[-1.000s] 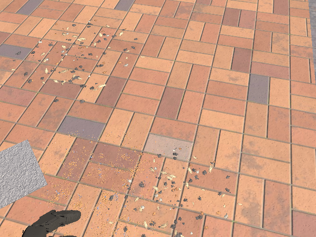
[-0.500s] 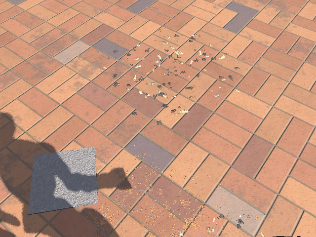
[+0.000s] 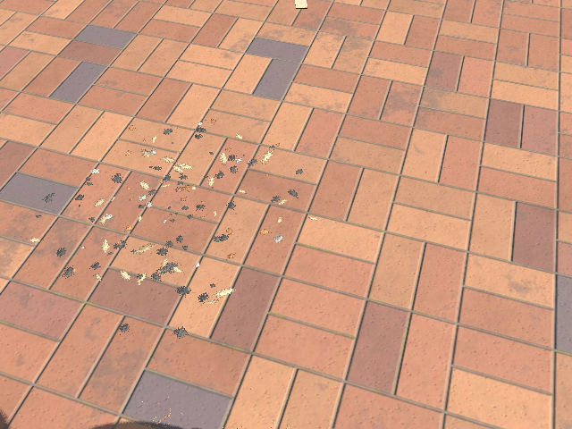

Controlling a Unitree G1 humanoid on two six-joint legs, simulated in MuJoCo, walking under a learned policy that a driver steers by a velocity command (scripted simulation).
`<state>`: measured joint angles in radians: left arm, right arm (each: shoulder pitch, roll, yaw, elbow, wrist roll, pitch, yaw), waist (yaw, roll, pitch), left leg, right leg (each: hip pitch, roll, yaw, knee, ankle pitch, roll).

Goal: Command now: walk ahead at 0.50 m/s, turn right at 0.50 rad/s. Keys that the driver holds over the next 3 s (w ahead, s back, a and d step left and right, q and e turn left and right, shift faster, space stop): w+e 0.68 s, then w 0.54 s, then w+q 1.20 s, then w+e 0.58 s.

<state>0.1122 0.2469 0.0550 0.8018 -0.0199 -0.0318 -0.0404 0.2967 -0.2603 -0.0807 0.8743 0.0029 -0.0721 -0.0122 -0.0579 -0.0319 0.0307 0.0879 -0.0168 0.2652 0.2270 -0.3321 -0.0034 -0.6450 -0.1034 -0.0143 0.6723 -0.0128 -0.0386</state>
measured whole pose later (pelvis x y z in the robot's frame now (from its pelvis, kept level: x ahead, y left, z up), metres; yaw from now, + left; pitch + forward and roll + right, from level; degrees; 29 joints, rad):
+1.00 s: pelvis +0.54 -0.12 +0.01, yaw -30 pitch +2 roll +2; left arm 0.07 0.26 0.04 0.64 -0.02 -0.05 -0.03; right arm 0.38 -0.28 -0.07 0.89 0.02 -0.08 0.01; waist -0.11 -0.04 0.02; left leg 0.01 0.00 0.11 0.24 -0.30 -0.01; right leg -0.60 -0.08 0.02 0.62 -0.07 -0.02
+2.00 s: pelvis +1.05 -0.35 +0.01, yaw -8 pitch +3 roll +0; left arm 0.04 0.28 0.04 0.69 0.00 -0.10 -0.01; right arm 0.34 -0.29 -0.07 0.74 0.02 -0.04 -0.01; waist -0.08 -0.03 0.02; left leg -0.13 -0.11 -0.16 0.39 -0.29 0.07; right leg -0.60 -0.04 0.10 0.55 0.02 0.06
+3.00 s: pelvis +1.57 -0.32 +0.01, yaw -2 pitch +1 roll +3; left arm 0.12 0.27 0.05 0.79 -0.02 -0.03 -0.04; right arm 0.32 -0.27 -0.08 0.82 -0.01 -0.08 -0.01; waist -0.06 -0.04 0.03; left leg 0.06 -0.02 0.24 0.22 -0.28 0.01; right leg -0.67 -0.11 0.02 0.73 0.02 -0.01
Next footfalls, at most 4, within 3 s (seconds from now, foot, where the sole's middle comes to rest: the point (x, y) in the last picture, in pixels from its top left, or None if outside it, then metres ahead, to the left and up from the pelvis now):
0.08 right None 0.22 -0.12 -0.77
0.58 left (282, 397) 0.54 0.02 -0.77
1.08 right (426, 343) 0.66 -0.34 -0.77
1.62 left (369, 224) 1.03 -0.26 -0.77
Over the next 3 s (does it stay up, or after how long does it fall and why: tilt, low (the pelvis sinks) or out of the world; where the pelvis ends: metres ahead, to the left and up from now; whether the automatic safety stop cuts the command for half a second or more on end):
stays up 1.57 -0.32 0.01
